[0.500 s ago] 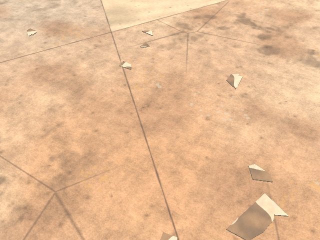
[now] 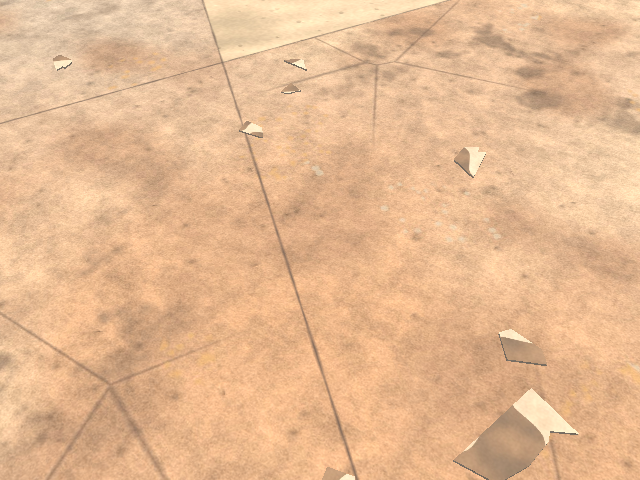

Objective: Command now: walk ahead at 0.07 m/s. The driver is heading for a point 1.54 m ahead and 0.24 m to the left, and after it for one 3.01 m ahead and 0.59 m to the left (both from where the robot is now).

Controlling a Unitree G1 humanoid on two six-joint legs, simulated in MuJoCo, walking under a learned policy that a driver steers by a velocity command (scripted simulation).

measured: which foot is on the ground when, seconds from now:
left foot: down 0.00-0.30, up 0.32-0.64, down 0.66-1.00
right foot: down 0.00-0.68, up 0.70-1.00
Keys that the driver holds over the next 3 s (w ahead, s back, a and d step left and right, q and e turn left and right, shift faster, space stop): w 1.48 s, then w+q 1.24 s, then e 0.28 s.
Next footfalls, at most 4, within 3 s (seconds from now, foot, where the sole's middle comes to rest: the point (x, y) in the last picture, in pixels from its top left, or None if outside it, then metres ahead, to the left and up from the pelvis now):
0.66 left None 0.40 0.05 -0.78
1.20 right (384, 395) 0.71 -0.12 -0.78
1.76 left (310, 291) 1.01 0.05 -0.78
2.32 right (331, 195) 1.37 -0.01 -0.78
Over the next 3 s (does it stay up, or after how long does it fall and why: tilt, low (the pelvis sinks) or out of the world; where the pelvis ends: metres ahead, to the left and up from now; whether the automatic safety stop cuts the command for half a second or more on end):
stays up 1.41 0.20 0.00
